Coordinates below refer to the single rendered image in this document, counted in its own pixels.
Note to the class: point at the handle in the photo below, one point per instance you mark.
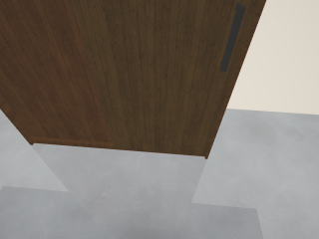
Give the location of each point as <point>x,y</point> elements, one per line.
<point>240,10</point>

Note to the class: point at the wardrobe door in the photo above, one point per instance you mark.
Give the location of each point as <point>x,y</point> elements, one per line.
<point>156,66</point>
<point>45,74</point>

